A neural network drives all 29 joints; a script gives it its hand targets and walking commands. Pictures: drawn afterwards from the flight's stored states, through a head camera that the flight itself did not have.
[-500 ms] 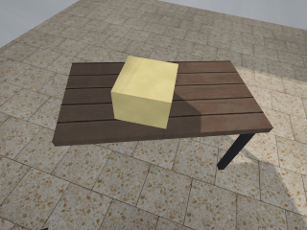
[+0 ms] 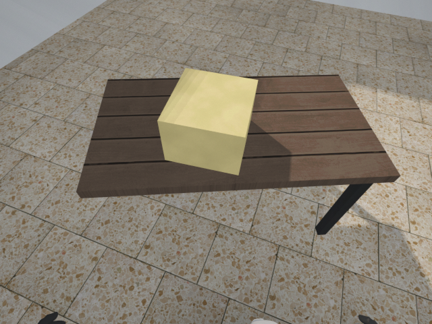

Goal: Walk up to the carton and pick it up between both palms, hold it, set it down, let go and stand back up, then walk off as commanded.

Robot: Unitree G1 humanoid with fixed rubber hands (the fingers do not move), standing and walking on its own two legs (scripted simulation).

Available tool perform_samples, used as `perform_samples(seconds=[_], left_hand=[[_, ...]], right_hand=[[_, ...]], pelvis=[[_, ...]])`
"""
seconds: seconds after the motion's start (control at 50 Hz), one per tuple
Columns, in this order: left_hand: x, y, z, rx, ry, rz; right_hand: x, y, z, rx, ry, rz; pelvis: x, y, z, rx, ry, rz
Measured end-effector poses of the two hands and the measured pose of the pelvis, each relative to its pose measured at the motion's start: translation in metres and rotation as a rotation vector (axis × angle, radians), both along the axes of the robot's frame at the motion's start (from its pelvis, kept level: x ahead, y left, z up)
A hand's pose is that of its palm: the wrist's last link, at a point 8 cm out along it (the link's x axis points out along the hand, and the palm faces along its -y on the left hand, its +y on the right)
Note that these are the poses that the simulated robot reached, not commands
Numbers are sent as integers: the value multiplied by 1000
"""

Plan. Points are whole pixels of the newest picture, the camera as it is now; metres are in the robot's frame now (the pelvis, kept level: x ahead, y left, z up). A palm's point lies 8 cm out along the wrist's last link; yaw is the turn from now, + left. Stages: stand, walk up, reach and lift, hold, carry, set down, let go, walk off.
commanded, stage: walk off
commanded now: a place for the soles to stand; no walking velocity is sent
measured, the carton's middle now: (211, 120) +0.71 +0.02 -0.12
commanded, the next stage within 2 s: stand in 0.24 s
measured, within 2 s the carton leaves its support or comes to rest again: neither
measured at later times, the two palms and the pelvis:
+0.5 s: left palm out of the picture +0.10 +0.29 -0.09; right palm out of the picture +0.12 -0.30 -0.09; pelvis +0.01 -0.01 +0.02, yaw +1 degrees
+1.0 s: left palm out of the picture +0.11 +0.28 -0.08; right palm out of the picture +0.10 -0.32 -0.10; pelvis +0.02 -0.02 +0.02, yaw +1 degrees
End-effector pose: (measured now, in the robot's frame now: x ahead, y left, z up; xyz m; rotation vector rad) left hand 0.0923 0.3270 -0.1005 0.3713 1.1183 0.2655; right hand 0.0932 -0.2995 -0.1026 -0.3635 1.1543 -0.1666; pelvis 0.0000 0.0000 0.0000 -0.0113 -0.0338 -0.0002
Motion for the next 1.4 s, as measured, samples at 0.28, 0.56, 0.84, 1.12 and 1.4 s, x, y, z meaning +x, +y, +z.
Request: perform_samples(seconds=[0.28, 0.56, 0.84, 1.12, 1.4], left_hand=[[-18, 12, 8, 30, 29, 18], [13, -41, 14, -68, -12, -23], [26, -44, 20, -43, 9, -26], [15, -47, 16, -53, 34, -11], [-2, -47, 11, -62, 85, 6]], right_hand=[[6, 1, 4, -5, -41, 8], [27, -3, 9, 43, -51, -8], [10, -20, 5, 31, 22, -61], [4, -18, 4, 31, 48, -53], [2, -21, 5, 21, 56, -58]], pelvis=[[0, 4, 2, 6, 9, 0], [15, -11, 20, 16, -6, 20], [19, -20, 24, 14, 3, 21], [18, -24, 24, 12, 3, 18], [17, -22, 24, 13, 10, 15]])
